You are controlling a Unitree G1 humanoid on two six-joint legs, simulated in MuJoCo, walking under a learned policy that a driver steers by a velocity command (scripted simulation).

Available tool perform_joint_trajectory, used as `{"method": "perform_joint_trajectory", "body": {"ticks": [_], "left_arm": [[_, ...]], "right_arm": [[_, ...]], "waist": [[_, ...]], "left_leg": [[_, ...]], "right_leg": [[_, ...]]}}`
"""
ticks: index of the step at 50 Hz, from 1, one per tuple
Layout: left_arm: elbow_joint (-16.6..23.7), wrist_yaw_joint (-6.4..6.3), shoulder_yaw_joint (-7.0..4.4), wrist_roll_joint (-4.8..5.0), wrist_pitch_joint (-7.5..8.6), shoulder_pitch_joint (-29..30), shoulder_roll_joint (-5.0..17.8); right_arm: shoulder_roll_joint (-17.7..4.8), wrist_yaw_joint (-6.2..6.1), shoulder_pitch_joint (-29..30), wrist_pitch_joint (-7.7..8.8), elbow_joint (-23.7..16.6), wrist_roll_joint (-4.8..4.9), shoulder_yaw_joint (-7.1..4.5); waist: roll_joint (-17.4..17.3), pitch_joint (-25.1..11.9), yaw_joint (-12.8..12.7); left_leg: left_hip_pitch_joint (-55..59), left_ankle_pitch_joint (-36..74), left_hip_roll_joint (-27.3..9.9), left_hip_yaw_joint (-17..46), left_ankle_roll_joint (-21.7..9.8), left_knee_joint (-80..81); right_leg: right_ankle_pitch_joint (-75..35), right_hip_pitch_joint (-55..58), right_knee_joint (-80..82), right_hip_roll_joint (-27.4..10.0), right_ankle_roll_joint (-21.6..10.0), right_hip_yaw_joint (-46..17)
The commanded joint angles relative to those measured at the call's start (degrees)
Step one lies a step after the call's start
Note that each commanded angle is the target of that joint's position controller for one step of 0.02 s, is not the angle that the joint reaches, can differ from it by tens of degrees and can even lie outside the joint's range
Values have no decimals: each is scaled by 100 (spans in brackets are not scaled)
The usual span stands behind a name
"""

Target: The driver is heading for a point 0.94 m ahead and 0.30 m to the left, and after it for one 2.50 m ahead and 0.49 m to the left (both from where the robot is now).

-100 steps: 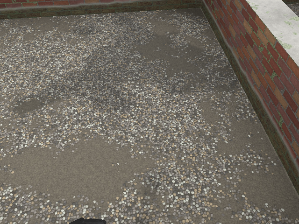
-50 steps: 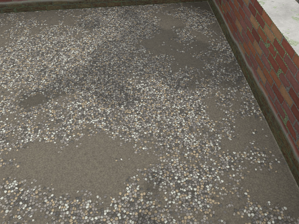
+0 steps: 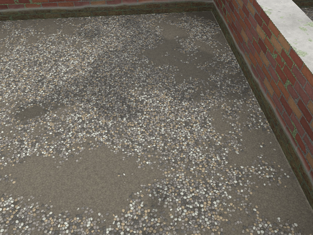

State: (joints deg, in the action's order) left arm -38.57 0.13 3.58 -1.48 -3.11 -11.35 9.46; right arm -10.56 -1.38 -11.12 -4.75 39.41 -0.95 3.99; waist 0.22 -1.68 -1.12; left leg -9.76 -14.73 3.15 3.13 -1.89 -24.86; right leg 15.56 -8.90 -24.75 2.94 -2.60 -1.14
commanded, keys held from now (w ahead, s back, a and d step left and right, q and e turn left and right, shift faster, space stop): w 1.00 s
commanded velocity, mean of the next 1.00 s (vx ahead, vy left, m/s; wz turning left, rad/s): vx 0.46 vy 0.00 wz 0.00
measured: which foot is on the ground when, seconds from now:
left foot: down 0.00-1.00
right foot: down 0.00-1.00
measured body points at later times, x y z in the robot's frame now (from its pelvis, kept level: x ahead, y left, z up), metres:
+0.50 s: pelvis -0.01 -0.01 -0.02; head -0.02 -0.01 +0.43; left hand +0.17 +0.19 -0.10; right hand +0.20 -0.20 -0.10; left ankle -0.02 +0.10 -0.74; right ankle -0.03 -0.09 -0.74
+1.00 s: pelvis -0.01 -0.02 -0.02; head -0.02 -0.02 +0.43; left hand +0.18 +0.18 -0.09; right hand +0.20 -0.21 -0.10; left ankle -0.02 +0.10 -0.74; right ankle -0.03 -0.09 -0.74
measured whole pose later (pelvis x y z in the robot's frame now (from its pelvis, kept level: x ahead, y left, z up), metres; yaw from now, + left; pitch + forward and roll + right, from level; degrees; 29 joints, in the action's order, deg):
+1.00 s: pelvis -0.01 -0.02 -0.02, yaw +1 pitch -2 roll +1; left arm -33.1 0.1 3.9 -1.2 -3.1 -7.0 8.0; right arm -9.3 -0.6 -5.2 -4.6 35.2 -1.7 2.6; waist 0.4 -0.1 -0.7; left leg -14.2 -20.5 3.4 4.1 -0.5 -36.8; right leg 22.3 -13.5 -37.7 2.8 -3.8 1.1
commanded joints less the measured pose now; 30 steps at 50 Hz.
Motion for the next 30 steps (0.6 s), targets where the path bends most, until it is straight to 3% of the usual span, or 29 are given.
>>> {"method": "perform_joint_trajectory", "body": {"ticks": [1, 18, 19, 20, 24, 25, 26, 27, 28, 29, 30], "left_arm": [[529, -32, -98, -27, 65, 304, 372], [962, 7, -91, -16, 130, 939, 198], [840, -76, -99, 56, 116, 658, 242], [896, -88, -98, 88, 87, 855, 279], [987, -80, -99, 79, 48, 906, 293], [1135, 1, -82, 38, 75, 1163, 250], [1088, 24, -89, -29, 104, 982, 213], [922, -53, -92, 15, 109, 603, 230], [958, -73, -93, 48, 94, 769, 261], [1129, -4, -84, 13, 104, 1130, 241], [961, -66, -96, 23, 99, 699, 232]], "right_arm": [[-511, -8, 345, 46, -557, -17, -176], [-323, 50, 1157, 22, -1025, -71, -263], [-267, 39, 892, 64, -886, -76, -261], [-218, 53, 1005, 70, -916, -73, -235], [-249, 75, 1031, 117, -881, -65, -224], [-326, 77, 1289, 93, -1030, -30, -228], [-363, 71, 1212, 94, -994, -51, -255], [-287, 48, 911, 140, -846, -66, -252], [-227, 51, 998, 147, -883, -59, -224], [-292, 58, 1297, 107, -1035, -31, -222], [-270, 44, 956, 139, -854, -69, -245]], "waist": [[-101, 19, -3], [47, -397, 3], [27, -675, 92], [137, -223, 135], [155, 42, 113], [89, 206, 27], [-14, -144, -35], [-80, -529, 29], [-5, -178, 71], [25, 102, 0], [-45, -451, 31]], "left_leg": [[63, 1286, -526, 511, -248, -30], [-35, 1438, -340, 403, -54, -785], [191, 226, -218, 311, -26, -710], [-17, 42, -174, 283, 6, -688], [-145, 31, -185, 325, 18, -685], [-348, 1212, -312, 423, 10, -739], [-211, 1443, -371, 489, -38, -767], [95, 375, -264, 395, -46, -725], [-66, 256, -223, 363, -25, -695], [-331, 1351, -336, 452, -22, -747], [27, 332, -248, 397, -43, -734]], "right_leg": [[-801, -472, -82, -420, -137, -241], [-1435, -552, -711, -540, -123, -208], [-442, -480, -411, -578, -155, -444], [-286, -702, -297, -605, -179, -524], [-86, -845, -221, -604, -192, -564], [-1109, -853, -584, -541, -150, -289], [-1199, -667, -690, -512, -130, -220], [-262, -539, -436, -513, -139, -397], [-189, -695, -361, -520, -144, -443], [-1176, -763, -664, -511, -125, -237], [-317, -530, -444, -528, -146, -404]]}}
